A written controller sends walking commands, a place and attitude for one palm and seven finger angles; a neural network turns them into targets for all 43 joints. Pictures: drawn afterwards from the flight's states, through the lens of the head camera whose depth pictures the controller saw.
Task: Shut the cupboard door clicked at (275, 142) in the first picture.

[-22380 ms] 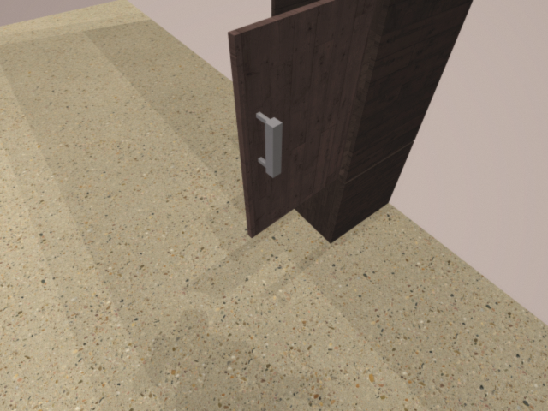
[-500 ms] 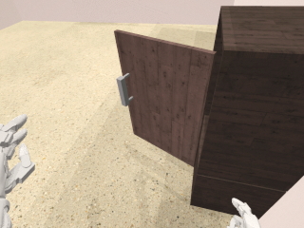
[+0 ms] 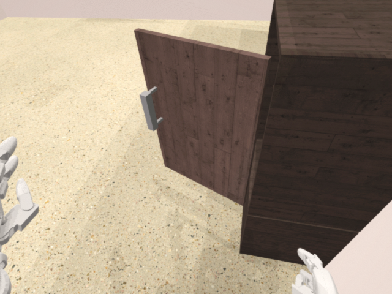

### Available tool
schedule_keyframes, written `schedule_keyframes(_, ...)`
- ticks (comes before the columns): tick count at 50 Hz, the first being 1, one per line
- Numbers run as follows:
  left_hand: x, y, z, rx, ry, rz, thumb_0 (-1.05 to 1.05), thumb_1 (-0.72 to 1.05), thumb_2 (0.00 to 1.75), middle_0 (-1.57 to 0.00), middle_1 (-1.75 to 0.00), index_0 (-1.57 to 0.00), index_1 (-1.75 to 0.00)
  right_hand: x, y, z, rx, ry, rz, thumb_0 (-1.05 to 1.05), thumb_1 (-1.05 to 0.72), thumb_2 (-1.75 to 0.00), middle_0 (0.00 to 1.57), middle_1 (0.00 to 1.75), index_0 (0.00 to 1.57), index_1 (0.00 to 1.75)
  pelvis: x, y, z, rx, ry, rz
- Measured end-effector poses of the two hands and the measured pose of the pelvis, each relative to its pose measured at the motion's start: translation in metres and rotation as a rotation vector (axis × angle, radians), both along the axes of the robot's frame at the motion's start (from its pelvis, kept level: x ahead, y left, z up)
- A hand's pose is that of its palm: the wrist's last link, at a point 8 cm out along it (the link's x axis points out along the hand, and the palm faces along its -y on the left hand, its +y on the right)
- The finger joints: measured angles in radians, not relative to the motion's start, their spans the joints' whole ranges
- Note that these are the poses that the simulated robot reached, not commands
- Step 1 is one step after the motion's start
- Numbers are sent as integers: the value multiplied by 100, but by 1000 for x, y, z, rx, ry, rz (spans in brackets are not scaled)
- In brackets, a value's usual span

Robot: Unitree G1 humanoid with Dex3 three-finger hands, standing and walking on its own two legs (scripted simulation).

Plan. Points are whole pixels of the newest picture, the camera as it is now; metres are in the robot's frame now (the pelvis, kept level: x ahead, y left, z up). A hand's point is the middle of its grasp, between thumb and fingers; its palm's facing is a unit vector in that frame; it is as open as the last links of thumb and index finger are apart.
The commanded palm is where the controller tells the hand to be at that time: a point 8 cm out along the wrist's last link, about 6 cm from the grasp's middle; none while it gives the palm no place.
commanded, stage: step back with the hand held close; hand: left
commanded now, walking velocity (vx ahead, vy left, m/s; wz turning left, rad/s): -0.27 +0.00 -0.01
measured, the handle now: (153, 108) +0.67 +0.21 +0.01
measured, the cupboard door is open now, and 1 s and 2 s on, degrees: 68 68 68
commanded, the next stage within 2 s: stop stepping back and stand still in 1.34 s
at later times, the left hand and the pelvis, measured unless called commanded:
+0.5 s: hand (11, 241) +0.15 +0.28 +0.15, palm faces +0.45 -0.76 -0.46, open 7.4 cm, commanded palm +0.09 +0.31 +0.18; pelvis -0.05 +0.01 -0.02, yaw -1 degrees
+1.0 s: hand out of the picture +0.09 +0.27 +0.16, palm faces +0.50 -0.74 -0.45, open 7.4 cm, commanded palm +0.02 +0.30 +0.18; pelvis -0.11 +0.00 -0.03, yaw +2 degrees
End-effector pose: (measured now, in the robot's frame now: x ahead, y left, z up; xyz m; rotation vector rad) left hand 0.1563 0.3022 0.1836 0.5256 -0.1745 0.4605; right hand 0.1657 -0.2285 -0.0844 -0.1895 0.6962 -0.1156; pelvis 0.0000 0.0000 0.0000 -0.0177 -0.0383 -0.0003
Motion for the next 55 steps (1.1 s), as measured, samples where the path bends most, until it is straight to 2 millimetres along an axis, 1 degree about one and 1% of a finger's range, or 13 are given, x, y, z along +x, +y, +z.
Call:
schedule_keyframes(7,-1,4,-13,9,71,-62,2,88,90,-21,-30,-21,-30,-18,-6,-3,-48,71,-72,1,-90,-90,20,30,20,30,-7,16,-3,13,45,-5)
schedule_keyframes(10,-6,10,-9,42,68,-78,2,88,90,-21,-30,-21,-30,-26,-4,-2,-60,80,-92,1,-90,-90,20,30,20,30,-11,20,-5,20,47,-10)
schedule_keyframes(15,-17,20,5,89,-1,-75,2,88,90,-21,-30,-22,-30,-35,5,1,-59,61,-91,1,-90,-90,20,30,20,30,-24,23,-8,23,39,-14)
schedule_keyframes(18,-26,21,6,91,-37,-65,2,88,90,-21,-30,-21,-30,-41,8,2,-51,39,-85,1,-90,-90,20,30,20,30,-32,22,-10,26,36,-18)
schedule_keyframes(22,-39,18,-3,65,-50,-49,2,88,90,-21,-30,-21,-30,-51,9,2,-45,20,-73,1,-90,-90,20,30,20,30,-44,19,-14,25,30,-16)
schedule_keyframes(26,-52,12,-14,45,-48,-42,2,88,90,-21,-30,-21,-30,-65,4,-1,-50,23,-62,1,-90,-90,20,30,20,30,-56,13,-17,20,27,-9)
schedule_keyframes(29,-61,7,-17,44,-59,-47,2,88,90,-21,-30,-21,-30,-78,-3,-4,-68,42,-55,1,-90,-90,20,30,20,30,-64,9,-19,15,29,-3)
schedule_keyframes(34,-76,2,-7,70,-114,-74,2,88,90,-21,-30,-21,-30,-100,-12,-4,-104,72,-54,1,-90,-90,20,30,20,30,-76,7,-20,12,34,5)
schedule_keyframes(38,-85,4,3,125,-151,-82,2,88,90,-21,-30,-22,-30,-113,-16,-3,-114,65,-70,1,-90,-90,20,30,20,30,-84,7,-20,7,29,10)
schedule_keyframes(43,-97,8,5,167,-161,-41,1,88,90,-21,-30,-21,-30,-120,-18,-10,-95,47,-68,1,-90,-90,20,30,20,30,-90,3,-25,8,15,30)
schedule_keyframes(48,-111,3,-6,124,-130,-17,1,88,90,-21,-30,-21,-30,-123,-18,-17,-66,47,-48,1,-90,-90,20,30,20,30,-102,-2,-27,19,15,26)
schedule_keyframes(52,-122,-5,-14,60,-130,-45,2,88,90,-21,-30,-21,-30,-131,-14,-15,-76,83,-12,1,-90,-90,20,30,20,30,-119,0,-25,26,27,52)
schedule_keyframes(55,-134,-3,-15,58,-131,-75,2,88,90,-21,-30,-21,-30,-139,-8,-9,-96,88,-4,1,-90,-90,20,30,20,30,-133,3,-24,25,34,66)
